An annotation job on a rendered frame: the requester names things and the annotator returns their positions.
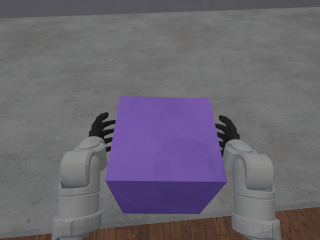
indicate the left robot forearm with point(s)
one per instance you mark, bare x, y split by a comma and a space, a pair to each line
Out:
78, 212

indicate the carton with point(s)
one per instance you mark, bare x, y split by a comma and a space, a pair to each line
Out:
165, 156

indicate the right robot forearm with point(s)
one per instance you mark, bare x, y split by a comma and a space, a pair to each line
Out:
254, 214

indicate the right robot hand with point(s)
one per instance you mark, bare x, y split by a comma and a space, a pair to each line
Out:
230, 132

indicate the left robot hand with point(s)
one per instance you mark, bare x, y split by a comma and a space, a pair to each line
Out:
98, 126

